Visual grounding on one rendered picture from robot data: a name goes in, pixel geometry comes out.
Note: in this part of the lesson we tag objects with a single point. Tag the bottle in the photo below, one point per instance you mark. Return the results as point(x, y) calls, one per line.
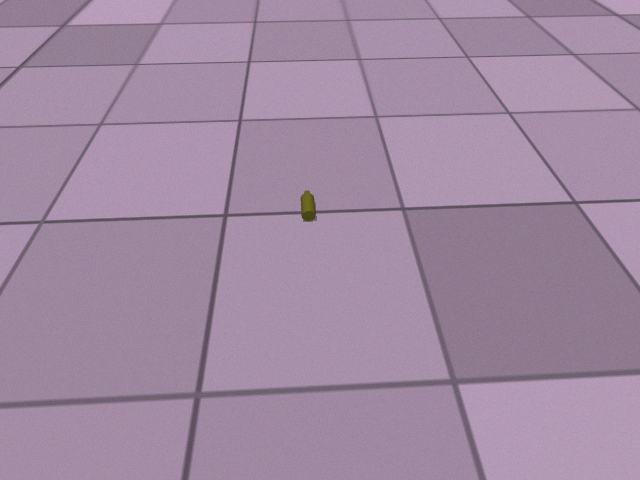
point(307, 206)

